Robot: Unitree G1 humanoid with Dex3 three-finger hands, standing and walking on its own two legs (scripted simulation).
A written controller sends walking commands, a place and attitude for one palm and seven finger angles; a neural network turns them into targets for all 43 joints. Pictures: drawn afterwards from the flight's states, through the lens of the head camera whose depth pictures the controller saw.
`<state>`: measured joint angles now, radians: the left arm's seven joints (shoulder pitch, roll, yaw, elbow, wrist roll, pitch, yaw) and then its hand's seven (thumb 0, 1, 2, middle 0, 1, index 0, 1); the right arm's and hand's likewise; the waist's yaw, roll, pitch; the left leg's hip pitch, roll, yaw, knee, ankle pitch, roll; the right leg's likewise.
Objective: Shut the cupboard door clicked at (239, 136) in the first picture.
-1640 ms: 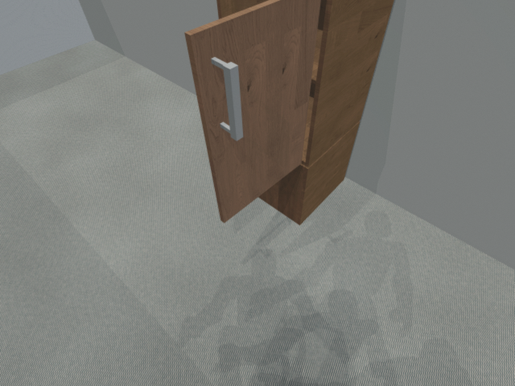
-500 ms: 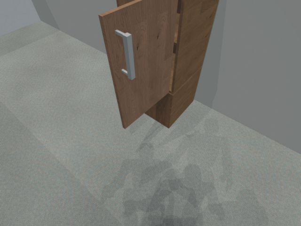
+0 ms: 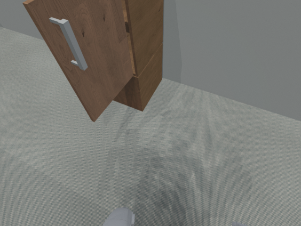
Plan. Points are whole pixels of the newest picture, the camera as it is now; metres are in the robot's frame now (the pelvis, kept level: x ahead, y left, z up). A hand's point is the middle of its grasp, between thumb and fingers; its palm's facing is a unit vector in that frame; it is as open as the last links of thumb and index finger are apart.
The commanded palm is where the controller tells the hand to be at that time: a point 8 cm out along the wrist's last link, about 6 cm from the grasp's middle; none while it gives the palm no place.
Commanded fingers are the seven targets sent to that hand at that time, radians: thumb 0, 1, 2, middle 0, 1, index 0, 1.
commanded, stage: walk around to get in front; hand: left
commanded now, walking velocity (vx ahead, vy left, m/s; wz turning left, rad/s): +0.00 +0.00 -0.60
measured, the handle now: (69, 45) +0.61 +0.32 +0.10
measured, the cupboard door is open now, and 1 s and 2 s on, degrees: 87 87 87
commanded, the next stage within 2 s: none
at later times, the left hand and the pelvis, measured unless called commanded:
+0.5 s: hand (81, 217) +0.14 +0.23 -0.17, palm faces -0.24 -0.94 -0.24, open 7.4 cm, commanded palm none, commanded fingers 0.00 0.90 0.90 -0.20 -0.30 -0.20 -0.30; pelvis -0.01 +0.04 +0.00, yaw -17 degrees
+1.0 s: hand (113, 197) +0.21 +0.15 -0.17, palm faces -0.56 -0.81 -0.19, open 7.4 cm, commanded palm none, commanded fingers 0.00 0.90 0.90 -0.20 -0.30 -0.20 -0.30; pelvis -0.01 +0.05 +0.00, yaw -35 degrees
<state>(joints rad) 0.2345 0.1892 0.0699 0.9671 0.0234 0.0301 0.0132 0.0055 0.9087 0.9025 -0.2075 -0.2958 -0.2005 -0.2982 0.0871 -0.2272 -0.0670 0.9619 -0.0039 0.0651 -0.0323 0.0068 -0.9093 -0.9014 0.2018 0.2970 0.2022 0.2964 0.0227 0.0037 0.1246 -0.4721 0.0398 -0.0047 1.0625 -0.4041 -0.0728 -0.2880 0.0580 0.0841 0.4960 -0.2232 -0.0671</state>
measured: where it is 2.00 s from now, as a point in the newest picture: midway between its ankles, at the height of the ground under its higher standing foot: outside the picture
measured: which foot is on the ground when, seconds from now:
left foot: up 0.00-0.22, down 0.24-0.56, up 0.58-0.82, down 0.84-1.00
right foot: down 0.00-0.24, up 0.26-0.56, down 0.58-0.84, up 0.86-1.00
